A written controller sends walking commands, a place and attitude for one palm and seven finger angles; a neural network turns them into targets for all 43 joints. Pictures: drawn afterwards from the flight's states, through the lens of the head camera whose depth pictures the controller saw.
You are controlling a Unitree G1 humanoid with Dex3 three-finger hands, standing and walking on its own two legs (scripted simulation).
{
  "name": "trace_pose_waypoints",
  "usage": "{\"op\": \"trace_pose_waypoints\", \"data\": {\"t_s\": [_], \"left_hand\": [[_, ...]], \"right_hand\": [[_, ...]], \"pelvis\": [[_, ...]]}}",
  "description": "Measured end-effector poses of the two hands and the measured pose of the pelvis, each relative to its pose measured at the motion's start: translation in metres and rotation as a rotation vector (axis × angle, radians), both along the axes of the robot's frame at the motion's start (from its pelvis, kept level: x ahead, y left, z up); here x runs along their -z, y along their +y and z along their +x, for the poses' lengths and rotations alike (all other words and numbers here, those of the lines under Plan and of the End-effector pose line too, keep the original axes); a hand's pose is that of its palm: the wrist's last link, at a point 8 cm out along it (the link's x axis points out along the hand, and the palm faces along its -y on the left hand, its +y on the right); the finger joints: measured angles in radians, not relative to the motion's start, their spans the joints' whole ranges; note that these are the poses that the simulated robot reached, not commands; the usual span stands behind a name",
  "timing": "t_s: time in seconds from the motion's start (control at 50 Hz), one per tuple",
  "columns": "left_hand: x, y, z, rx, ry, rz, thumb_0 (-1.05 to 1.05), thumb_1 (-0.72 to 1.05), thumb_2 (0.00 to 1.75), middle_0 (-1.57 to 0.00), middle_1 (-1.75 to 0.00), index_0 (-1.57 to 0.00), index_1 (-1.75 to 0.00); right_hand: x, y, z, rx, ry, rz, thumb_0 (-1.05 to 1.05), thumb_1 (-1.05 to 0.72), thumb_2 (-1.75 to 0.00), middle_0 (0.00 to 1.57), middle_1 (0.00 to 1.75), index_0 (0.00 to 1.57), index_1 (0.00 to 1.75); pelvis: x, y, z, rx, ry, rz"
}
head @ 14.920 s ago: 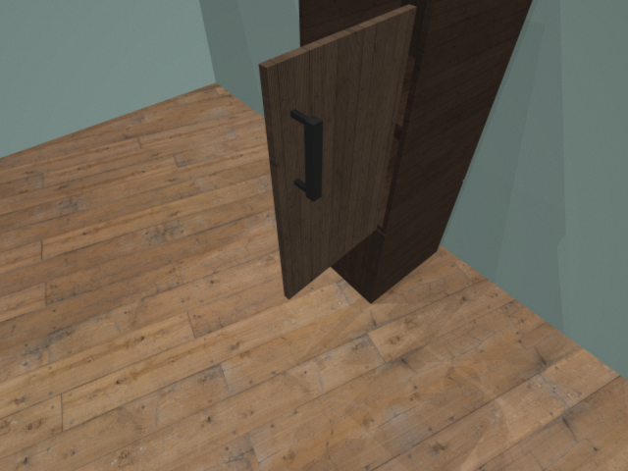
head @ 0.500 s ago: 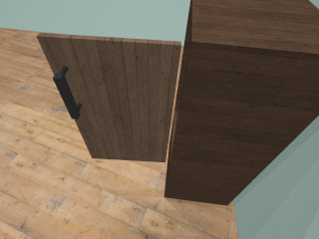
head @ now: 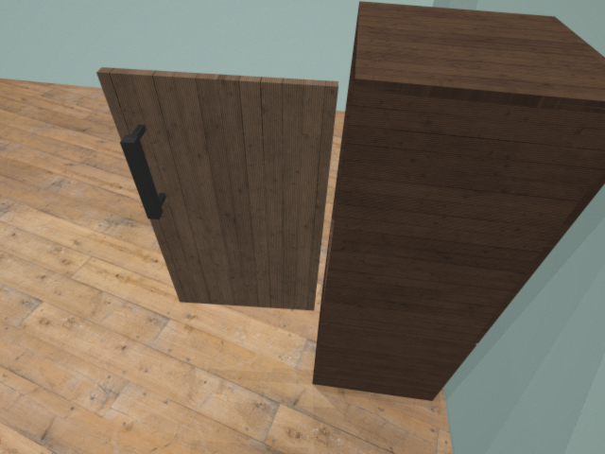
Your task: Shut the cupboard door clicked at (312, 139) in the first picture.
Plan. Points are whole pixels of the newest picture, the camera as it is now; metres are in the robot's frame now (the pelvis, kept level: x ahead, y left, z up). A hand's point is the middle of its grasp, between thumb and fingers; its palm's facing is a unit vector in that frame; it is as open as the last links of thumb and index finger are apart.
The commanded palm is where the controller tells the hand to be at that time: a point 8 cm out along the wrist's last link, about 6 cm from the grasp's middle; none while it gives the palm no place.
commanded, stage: look again from close up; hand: left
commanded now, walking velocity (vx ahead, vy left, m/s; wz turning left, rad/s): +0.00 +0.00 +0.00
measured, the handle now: (147, 173) +0.51 +0.30 +0.09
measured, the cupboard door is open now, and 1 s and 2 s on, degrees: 94 94 94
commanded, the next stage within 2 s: shuffle to correct the standing spot in 0.02 s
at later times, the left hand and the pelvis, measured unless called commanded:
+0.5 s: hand out of the picture +0.00 +0.24 -0.17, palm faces +0.00 -0.97 -0.22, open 7.4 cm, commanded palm none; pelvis +0.00 +0.05 +0.00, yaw -1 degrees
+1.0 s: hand out of the picture +0.12 +0.27 -0.17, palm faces +0.03 -0.97 -0.24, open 7.2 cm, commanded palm none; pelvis +0.07 +0.08 +0.00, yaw -1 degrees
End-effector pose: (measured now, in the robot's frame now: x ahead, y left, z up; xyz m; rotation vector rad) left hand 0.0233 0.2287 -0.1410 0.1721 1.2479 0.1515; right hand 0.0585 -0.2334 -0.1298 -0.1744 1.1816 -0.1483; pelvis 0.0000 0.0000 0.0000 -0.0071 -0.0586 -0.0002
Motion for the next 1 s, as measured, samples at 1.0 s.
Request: {"op": "trace_pose_waypoints", "data": {"t_s": [1.0], "left_hand": [[-0.004, 0.091, 0.094, -0.007, 0.006, 0.026, -0.02, 0.94, 0.89, -0.21, -0.3, -0.2, -0.3]], "right_hand": [[0.011, 0.084, 0.031, 0.067, 0.128, 0.03, 0.01, -0.91, -0.9, 0.2, 0.3, 0.2, 0.3]], "pelvis": [[0.002, 0.085, 0.074, 0.011, 0.04, 0.005]]}}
